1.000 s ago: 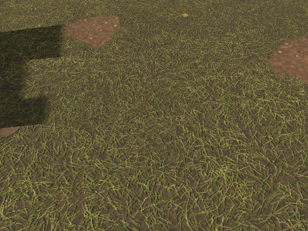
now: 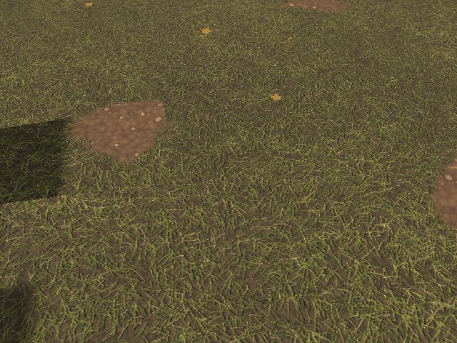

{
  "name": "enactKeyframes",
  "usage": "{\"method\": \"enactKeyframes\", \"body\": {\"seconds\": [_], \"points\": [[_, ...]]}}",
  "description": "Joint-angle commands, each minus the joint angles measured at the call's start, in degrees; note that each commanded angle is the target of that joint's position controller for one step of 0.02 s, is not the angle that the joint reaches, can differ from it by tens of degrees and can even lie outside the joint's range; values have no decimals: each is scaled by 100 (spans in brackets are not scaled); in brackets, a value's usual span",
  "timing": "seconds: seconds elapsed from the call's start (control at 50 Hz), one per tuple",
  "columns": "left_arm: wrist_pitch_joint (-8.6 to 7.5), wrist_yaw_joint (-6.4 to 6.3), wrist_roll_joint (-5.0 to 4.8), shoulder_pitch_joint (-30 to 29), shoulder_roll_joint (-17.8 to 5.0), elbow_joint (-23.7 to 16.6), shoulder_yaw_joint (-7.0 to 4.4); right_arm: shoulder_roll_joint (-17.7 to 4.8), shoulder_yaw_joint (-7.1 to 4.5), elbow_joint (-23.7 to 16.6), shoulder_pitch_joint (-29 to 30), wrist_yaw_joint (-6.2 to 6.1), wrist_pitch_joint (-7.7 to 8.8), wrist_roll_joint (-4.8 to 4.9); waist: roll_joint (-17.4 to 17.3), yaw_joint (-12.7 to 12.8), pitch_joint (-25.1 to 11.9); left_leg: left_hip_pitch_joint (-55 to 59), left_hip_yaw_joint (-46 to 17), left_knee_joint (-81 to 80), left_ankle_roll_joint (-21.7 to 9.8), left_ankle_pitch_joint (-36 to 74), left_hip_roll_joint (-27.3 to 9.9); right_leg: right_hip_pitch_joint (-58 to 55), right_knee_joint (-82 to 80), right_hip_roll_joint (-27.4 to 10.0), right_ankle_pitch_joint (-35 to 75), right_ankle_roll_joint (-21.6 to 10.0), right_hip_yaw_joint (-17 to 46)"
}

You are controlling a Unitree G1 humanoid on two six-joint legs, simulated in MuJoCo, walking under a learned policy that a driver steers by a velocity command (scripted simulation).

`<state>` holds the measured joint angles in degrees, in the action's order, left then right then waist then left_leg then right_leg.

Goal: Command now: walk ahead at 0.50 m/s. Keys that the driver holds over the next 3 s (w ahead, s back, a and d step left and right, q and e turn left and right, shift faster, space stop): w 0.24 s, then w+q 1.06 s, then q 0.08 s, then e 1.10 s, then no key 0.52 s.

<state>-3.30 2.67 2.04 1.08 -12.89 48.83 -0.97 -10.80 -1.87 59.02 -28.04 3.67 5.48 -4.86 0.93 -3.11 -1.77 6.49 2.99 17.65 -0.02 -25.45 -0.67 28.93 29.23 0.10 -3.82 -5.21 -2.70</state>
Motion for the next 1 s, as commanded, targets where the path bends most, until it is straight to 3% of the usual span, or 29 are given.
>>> {"method": "enactKeyframes", "body": {"seconds": [0.02, 0.04, 0.06, 0.08, 0.1, 0.14, 0.26, 0.36, 0.38, 0.4, 0.46, 0.48, 0.5, 0.52, 0.54, 0.56, 0.58, 0.6, 0.62, 0.64, 0.68, 0.72, 0.76, 0.78, 0.8, 0.82, 0.86, 0.94, 1.0], "points": [[-131, -100, -89, 2884, -1162, 388, -322, -180, 101, -393, -1008, 63, 181, -139, 1165, 1048, -2547, -3881, -97, 3835, 29, 1061, 479, -6451, -431, -1975, 760, -2301, 3188], [-179, -163, 132, 3712, -985, 792, -342, -537, -65, -511, 26, 138, 116, 68, 542, 1492, -1792, -4800, -803, 5106, -203, -810, 472, -6047, -1207, -2037, -465, -1779, 4008], [-303, -209, 114, 3044, -1100, 720, -424, -578, -123, -690, 757, 64, 114, 164, 317, 1249, -396, -5243, -1048, 5490, -454, -374, -3, -4573, -1461, -1849, -1489, -1180, 3300], [-322, -250, 67, 2243, -780, 562, -350, -716, -160, -696, 938, -82, 131, 58, 234, 918, 159, -4963, -998, 5245, -541, 119, -359, -3313, -1702, -1671, -1482, -1060, 2743], [-310, -267, 11, 1894, -421, 505, -220, -514, -107, -726, 936, -171, 129, -62, 241, 628, 74, -4522, -966, 4966, -603, 440, -546, -2679, -1869, -1525, -990, -1048, 2348], [-310, -255, 33, 1636, -45, 417, -111, -80, 2, -693, 894, -176, 34, -63, 110, 302, 102, -4038, -862, 4700, -549, 833, -694, -1956, -2148, -1342, -313, -992, 1788], [-486, -41, 249, 2349, -204, 598, -132, -193, 27, -881, 1693, -77, -119, 19, 153, 404, 247, -4769, -477, 3184, -232, 2679, -721, -1774, -2163, -1255, 1219, -1139, 947], [-383, 110, 328, 2801, -239, 788, -60, -328, -32, -1026, 2185, 62, -203, 53, 293, 455, 313, -4436, -340, 2693, -192, 3419, -446, -1825, -1914, -1209, 1808, -922, 249], [-365, 97, 510, 2961, -288, 860, -61, -326, -47, -929, 1746, 121, -183, -20, 403, 315, 281, -4324, -429, 3705, -230, 3541, -450, -1938, -1598, -1365, 1917, -887, 259], [-377, 53, 523, 2902, -259, 874, -46, -447, -91, -935, 1725, 134, -133, -6, 239, 268, 362, -4796, -633, 3716, -289, 3316, -528, -2323, -1444, -1461, 1778, -812, 225], [-424, -132, 417, 2707, -305, 772, -3, -533, -153, -1216, 2122, 41, 9, 46, 204, 282, 425, -4630, -308, 3751, -369, 2392, -428, -2817, -1099, -1458, 2467, -566, 12], [-402, -149, 98, 2831, -433, 844, -78, -500, -147, -1449, 2833, 8, 2, 209, 53, 566, 647, -4784, -254, 2349, -354, 1596, -415, -3165, -1234, -1484, 2283, -515, -115], [-374, -170, 372, 2803, -618, 742, -66, -486, -190, -1358, 2136, 7, 4, 84, 460, 233, 434, -3472, 310, 3649, -439, 1658, -63, -2679, -806, -1423, 3704, -459, -251], [-372, -153, 312, 2389, -831, 710, -174, -608, -249, -1361, 1872, -27, 42, 239, 367, 26, 483, -3256, -111, 2948, -536, 1280, -157, -2636, -437, -1565, 4165, -292, -360], [-356, -147, 25, 2392, -1092, 674, -266, -816, -343, -1391, 1891, -39, 100, 380, 53, 50, 347, -2822, 476, 1558, -594, 1116, 350, -2925, 208, -1248, 4199, -355, -657], [-348, -92, 248, 3025, -834, 832, -205, -1073, -442, -1227, 1344, -132, 196, 358, -120, 254, -97, -1302, 70, 2034, -997, 2769, 457, -2154, 1373, -943, 3627, -125, -678], [-357, -35, 473, 3678, -332, 873, -33, -1363, -528, -1025, 147, -265, 227, 294, -1044, 53, -1376, 1066, -1702, 2146, -2296, 4588, -497, -493, 3292, -433, 755, 497, -527], [-465, 82, 377, 2875, -125, 369, 21, -1250, -431, -620, -1166, -254, 245, 106, -1250, -568, -1929, 2229, -4320, 749, -3150, 3263, -1564, 1290, 5147, 590, -3479, 733, 66], [-502, 113, 56, 1158, -220, -159, -15, -1257, -552, -353, -1347, -262, 363, -7, -690, -1032, -248, 1369, -4228, 422, -2493, 2422, -1439, 2656, 5435, 297, -3100, 521, 997], [-474, 9, 20, 741, -413, -346, -47, -1016, -494, -450, -604, -224, 415, 128, -355, -733, 290, 303, -3669, 633, -2284, 2438, -1461, 2593, 5330, -84, -2731, 534, 1121], [-349, -185, 278, 1138, -172, -317, 50, -403, -228, -550, 362, -105, 345, 158, -105, 121, 280, -1688, -3025, 570, -2266, 2717, -1241, 1385, 4768, -388, -2123, 418, 1083], [-176, -219, 402, 1445, -96, -239, 75, -259, -120, -793, 953, -103, 274, 209, -162, 468, 349, -2932, -2455, 333, -2023, 2522, -851, 876, 3986, -483, -1937, 518, 843], [-109, -169, 301, 1277, 33, -463, 146, -594, -174, -828, 928, -136, 279, 171, -225, 476, 100, -3828, -1614, 545, -1736, 2507, -252, 2, 3071, -358, -1145, 689, 288], [-117, -31, 401, 1404, 180, -409, 264, -669, -146, -807, 763, -168, 282, -47, -230, 446, 135, -4243, -1497, 949, -1571, 2253, -92, -306, 3397, -397, 69, 556, 243], [-150, 37, 492, 1143, 69, -431, 238, -208, -19, -689, 223, -323, 338, -79, -63, 62, 66, -3231, -1727, 1301, -1509, 1424, 2, 828, 2659, -589, 1544, 559, 898], [-155, 58, 492, 844, -105, -561, 217, -193, 28, -649, -50, -397, 355, 9, -228, -95, 61, -2741, -1978, 1676, -1519, 1175, -28, 1407, 2093, -566, 2151, 551, 882], [-130, 61, 338, 681, -111, -710, 224, -510, 35, -769, 86, -358, 263, 138, -181, -79, 126, -4279, -1590, 2064, -1320, 199, 415, -330, 721, -373, 3123, 512, 249], [47, 7, 377, 402, -379, -979, 172, -672, 121, -814, -249, -108, 312, 70, -243, -62, 679, -4155, -2955, 2853, -1574, -1128, 21, -746, 324, -426, 1914, 651, 575], [-22, -70, 264, 837, -545, -509, 115, -866, 78, -774, -443, -163, 131, 432, -118, -126, 887, -2807, -3187, 4335, -1221, -968, 337, -1105, -1727, -482, 2331, 613, 511]]}}
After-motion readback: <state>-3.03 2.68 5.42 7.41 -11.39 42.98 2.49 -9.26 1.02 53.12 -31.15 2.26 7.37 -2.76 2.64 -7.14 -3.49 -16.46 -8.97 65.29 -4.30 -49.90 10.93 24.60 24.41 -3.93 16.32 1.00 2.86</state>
